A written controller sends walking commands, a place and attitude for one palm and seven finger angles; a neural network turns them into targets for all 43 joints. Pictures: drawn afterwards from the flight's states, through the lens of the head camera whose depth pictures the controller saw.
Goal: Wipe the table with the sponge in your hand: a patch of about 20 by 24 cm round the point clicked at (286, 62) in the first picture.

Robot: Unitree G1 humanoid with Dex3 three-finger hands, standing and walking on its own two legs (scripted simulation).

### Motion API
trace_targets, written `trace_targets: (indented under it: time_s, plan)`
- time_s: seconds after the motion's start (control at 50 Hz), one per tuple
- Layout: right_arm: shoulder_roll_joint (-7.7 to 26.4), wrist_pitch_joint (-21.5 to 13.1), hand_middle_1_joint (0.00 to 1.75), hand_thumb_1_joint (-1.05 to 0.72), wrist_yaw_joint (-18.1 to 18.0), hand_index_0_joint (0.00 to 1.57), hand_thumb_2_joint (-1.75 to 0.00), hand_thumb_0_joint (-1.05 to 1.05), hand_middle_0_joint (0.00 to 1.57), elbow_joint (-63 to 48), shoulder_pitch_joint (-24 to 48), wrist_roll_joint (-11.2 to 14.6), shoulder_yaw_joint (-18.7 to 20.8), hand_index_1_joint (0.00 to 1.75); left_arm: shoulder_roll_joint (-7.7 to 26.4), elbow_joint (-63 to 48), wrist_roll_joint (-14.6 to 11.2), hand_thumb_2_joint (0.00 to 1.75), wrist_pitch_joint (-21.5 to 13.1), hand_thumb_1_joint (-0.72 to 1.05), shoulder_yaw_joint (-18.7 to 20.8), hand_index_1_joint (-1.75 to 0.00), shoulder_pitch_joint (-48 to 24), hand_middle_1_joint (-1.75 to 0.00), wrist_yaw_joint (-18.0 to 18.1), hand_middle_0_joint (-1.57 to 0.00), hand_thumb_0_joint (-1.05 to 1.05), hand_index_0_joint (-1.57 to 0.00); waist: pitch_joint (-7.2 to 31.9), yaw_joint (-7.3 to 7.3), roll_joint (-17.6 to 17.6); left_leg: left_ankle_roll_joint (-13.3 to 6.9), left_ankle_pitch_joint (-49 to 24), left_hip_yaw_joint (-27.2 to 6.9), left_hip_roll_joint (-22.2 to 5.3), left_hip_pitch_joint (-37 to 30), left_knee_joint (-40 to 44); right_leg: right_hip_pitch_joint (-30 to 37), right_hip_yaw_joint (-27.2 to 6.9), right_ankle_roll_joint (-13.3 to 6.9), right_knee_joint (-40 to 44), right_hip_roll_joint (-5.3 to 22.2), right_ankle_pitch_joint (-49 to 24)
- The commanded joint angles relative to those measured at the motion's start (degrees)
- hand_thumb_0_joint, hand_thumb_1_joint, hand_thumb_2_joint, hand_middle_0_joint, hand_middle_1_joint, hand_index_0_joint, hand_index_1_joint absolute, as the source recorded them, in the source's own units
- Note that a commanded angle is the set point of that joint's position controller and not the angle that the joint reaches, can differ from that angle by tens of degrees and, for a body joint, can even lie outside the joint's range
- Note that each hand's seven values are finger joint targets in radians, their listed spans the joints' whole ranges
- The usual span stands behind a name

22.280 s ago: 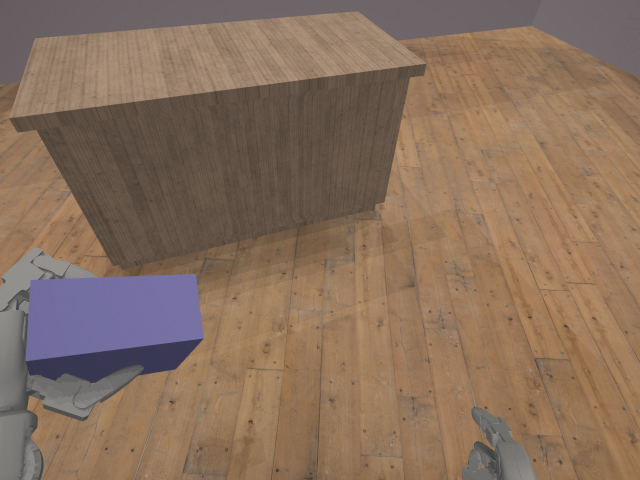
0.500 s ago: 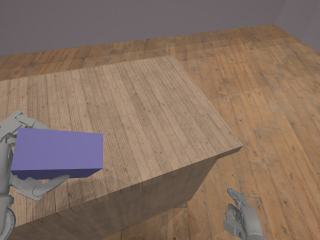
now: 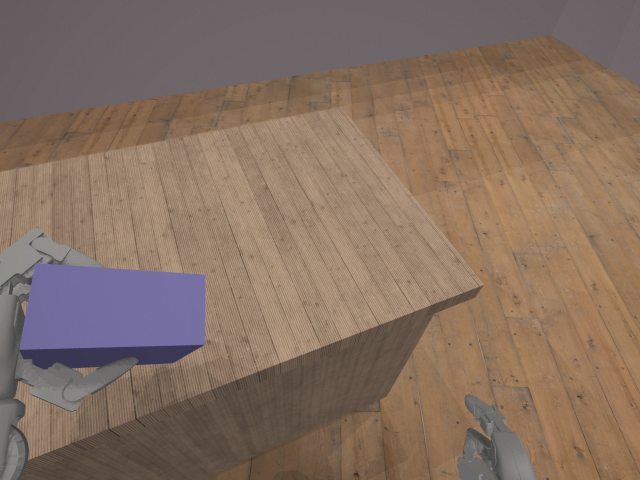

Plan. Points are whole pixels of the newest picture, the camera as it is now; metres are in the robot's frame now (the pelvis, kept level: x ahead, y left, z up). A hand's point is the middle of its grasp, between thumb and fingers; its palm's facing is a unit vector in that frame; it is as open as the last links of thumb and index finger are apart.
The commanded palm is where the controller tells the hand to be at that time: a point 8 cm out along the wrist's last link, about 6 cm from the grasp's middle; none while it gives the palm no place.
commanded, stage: look again from close up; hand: left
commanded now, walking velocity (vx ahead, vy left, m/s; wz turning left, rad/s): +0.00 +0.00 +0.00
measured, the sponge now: (142, 322) +0.23 +0.20 +0.13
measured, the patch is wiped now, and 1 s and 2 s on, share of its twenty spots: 0.00 0.00 0.00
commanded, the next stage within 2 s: come to a stop and stand still in 0.10 s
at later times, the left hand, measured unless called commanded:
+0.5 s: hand (104, 324) +0.22 +0.22 +0.15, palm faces +0.36 -0.85 -0.39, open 10.7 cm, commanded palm +0.16 +0.26 +0.17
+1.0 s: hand (102, 326) +0.22 +0.23 +0.14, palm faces +0.27 -0.87 -0.42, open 10.7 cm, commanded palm +0.16 +0.27 +0.17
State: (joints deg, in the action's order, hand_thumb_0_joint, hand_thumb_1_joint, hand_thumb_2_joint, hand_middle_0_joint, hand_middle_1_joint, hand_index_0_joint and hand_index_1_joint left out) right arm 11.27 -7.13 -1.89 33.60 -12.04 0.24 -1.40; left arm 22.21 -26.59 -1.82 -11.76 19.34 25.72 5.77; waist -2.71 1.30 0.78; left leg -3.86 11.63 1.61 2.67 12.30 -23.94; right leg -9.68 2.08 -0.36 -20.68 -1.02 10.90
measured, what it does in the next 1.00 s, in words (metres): stands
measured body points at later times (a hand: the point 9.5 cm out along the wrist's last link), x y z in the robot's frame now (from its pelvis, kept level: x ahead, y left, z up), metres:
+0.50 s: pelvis +0.00 -0.02 +0.00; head +0.02 -0.01 +0.45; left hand +0.19 +0.27 +0.17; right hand +0.19 -0.25 -0.07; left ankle +0.01 +0.07 -0.74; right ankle +0.00 -0.12 -0.74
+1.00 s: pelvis +0.00 -0.01 +0.00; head +0.03 +0.01 +0.45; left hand +0.20 +0.27 +0.16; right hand +0.17 -0.24 -0.08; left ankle +0.01 +0.07 -0.74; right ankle +0.00 -0.12 -0.74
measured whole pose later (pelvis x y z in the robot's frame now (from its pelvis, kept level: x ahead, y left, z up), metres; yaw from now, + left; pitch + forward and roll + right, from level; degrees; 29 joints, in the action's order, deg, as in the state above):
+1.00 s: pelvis +0.00 -0.01 +0.00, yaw -1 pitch +0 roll -1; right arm 11.2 -8.5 -1.5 33.3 -13.1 0.5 -1.1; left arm 23.1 -24.7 -2.0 -14.5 18.5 26.1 3.6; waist -3.1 1.1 2.0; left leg -3.5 12.9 2.2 2.0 13.7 -26.2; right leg -11.7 1.6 -0.9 -23.9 -1.6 12.5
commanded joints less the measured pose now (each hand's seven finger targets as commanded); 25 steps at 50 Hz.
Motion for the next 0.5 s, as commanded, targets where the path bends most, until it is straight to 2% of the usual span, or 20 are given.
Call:
trace_targets:
  time_s: [0.0,0.02,0.08,0.1,0.12,0.2,0.22,0.28,0.3,0.32,0.38,0.4,0.42,0.48]
  plan:
    - [8.0,-3.3,0.30,-0.90,-0.8,0.20,-0.90,0.00,0.20,-8.9,5.8,0.5,3.2,0.30,9.1,-13.2,-1.1,1.30,-3.8,0.10,6.7,-1.60,-4.6,-1.60,1.3,-1.20,0.00,-1.20,9.8,-0.19,-5.1,4.4,-8.7,-7.3,-7.3,-2.2,4.9,3.7,-4.5,-1.0,1.1,3.7,-8.0]
    - [8.2,-3.1,0.30,-0.90,-0.8,0.20,-0.90,0.00,0.20,-8.8,5.4,0.1,2.9,0.30,8.0,-11.7,-1.3,1.30,-3.8,0.10,5.7,-1.60,-4.3,-1.60,1.2,-1.20,0.00,-1.20,9.3,-0.12,-4.7,3.9,-7.3,-7.3,-7.2,-1.2,5.5,3.8,-4.1,-0.8,1.6,3.6,-7.3]
    - [8.1,-3.1,0.30,-0.90,-0.9,0.20,-0.90,0.00,0.20,-9.1,5.4,0.5,3.3,0.30,8.4,-11.8,-1.2,1.30,-3.5,0.10,5.8,-1.60,-5.3,-1.60,1.3,-1.20,0.00,-1.20,8.7,-0.21,-3.7,3.4,-5.5,-7.3,-7.0,-0.9,5.1,3.7,-5.3,-1.1,2.4,4.1,-7.2]
    - [8.1,-3.2,0.30,-0.90,-1.1,0.20,-0.90,0.00,0.20,-8.9,6.3,0.5,3.2,0.30,9.5,-12.4,-1.2,1.30,-3.3,0.10,6.8,-1.60,-5.6,-1.60,1.5,-1.20,0.00,-1.20,8.8,-0.19,-4.2,3.3,-6.0,-7.0,-6.7,-1.6,4.8,3.4,-5.4,-1.0,2.6,4.1,-7.7]
    - [8.1,-3.0,0.30,-0.90,-1.0,0.20,-0.90,0.00,0.20,-8.9,5.9,0.2,2.9,0.30,7.8,-11.4,-1.4,1.30,-3.5,0.10,5.1,-1.60,-5.4,-1.60,1.3,-1.20,0.00,-1.20,8.3,-0.21,-4.0,2.9,-5.2,-6.9,-6.6,-1.1,5.0,3.1,-5.1,-0.9,3.1,4.1,-6.7]
    - [8.1,-3.1,0.30,-0.90,-1.2,0.20,-0.90,0.00,0.20,-8.9,6.7,0.5,3.1,0.30,9.2,-12.6,-1.2,1.30,-3.1,0.10,6.1,-1.60,-6.7,-1.60,1.7,-1.20,0.00,-1.20,7.7,-0.30,-4.9,2.9,-3.9,-7.1,-6.4,-1.6,5.0,2.2,-6.2,-1.1,3.9,4.2,-5.7]
    - [8.2,-2.8,0.30,-0.90,-1.2,0.20,-0.90,0.00,0.20,-8.8,6.2,0.1,2.9,0.30,8.1,-11.3,-1.3,1.30,-3.2,0.10,5.2,-1.60,-5.9,-1.60,1.6,-1.20,0.00,-1.20,7.8,-0.19,-4.3,2.5,-3.2,-7.0,-6.4,-1.0,5.2,2.6,-5.6,-0.9,4.0,4.2,-5.1]
    - [8.1,-2.8,0.30,-0.90,-0.9,0.20,-0.90,0.00,0.20,-9.4,6.1,0.6,3.3,0.30,8.4,-12.4,-1.4,1.30,-2.8,0.10,5.3,-1.60,-5.7,-1.60,1.6,-1.20,0.00,-1.20,8.7,-0.27,-3.5,2.4,-5.1,-6.8,-6.1,-1.8,3.5,2.8,-6.8,-1.2,4.2,5.0,-6.9]
    - [8.2,-2.8,0.30,-0.90,-1.1,0.20,-0.90,0.00,0.20,-9.0,6.7,0.5,3.2,0.30,9.2,-12.4,-1.4,1.30,-2.6,0.10,6.2,-1.60,-5.4,-1.60,1.8,-1.20,0.00,-1.20,8.7,-0.30,-4.4,2.5,-5.3,-6.7,-6.1,-2.5,3.7,2.2,-7.0,-1.3,4.3,5.0,-7.0]
    - [8.2,-2.5,0.30,-0.90,-1.0,0.20,-0.90,0.00,0.20,-9.0,6.1,0.2,3.0,0.30,8.1,-11.4,-1.6,1.30,-2.6,0.10,5.4,-1.60,-4.6,-1.60,1.7,-1.20,0.00,-1.20,8.8,-0.20,-3.6,2.2,-5.2,-6.6,-6.1,-2.2,3.7,2.6,-6.6,-1.1,4.5,4.9,-6.7]
    - [8.0,-2.4,0.30,-0.90,-1.0,0.20,-0.90,0.00,0.20,-9.3,6.2,0.6,3.2,0.30,9.0,-12.2,-1.7,1.30,-2.3,0.10,6.2,-1.60,-4.9,-1.60,1.7,-1.20,0.00,-1.20,9.8,-0.16,-2.9,2.4,-7.4,-6.6,-6.3,-2.8,3.2,3.5,-6.7,-1.1,3.9,5.0,-9.3]
    - [8.2,-2.5,0.30,-0.90,-1.2,0.20,-0.90,0.00,0.20,-9.0,6.8,0.6,3.2,0.30,9.6,-13.0,-1.7,1.30,-2.2,0.10,6.8,-1.60,-5.0,-1.60,1.9,-1.20,0.00,-1.20,10.2,-0.29,-4.1,2.5,-8.5,-6.7,-6.4,-3.4,3.2,3.6,-6.6,-1.1,3.5,5.0,-10.2]
    - [8.2,-2.2,0.30,-0.90,-1.2,0.20,-0.90,0.00,0.20,-8.9,6.2,0.3,3.0,0.30,8.5,-12.2,-1.9,1.30,-2.3,0.10,5.9,-1.60,-4.2,-1.60,1.8,-1.20,0.00,-1.20,10.5,-0.18,-3.0,2.2,-9.0,-6.6,-6.5,-3.1,3.2,4.3,-5.9,-1.0,3.4,4.8,-10.6]
    - [8.1,-2.1,0.30,-0.90,-1.1,0.20,-0.90,0.00,0.20,-9.3,6.2,0.7,3.2,0.30,8.5,-12.5,-1.9,1.30,-1.9,0.10,5.6,-1.60,-4.5,-1.60,1.7,-1.20,0.00,-1.20,10.2,-0.27,-3.6,2.5,-9.7,-6.5,-6.6,-3.2,3.0,4.2,-6.5,-1.1,3.4,5.1,-11.3]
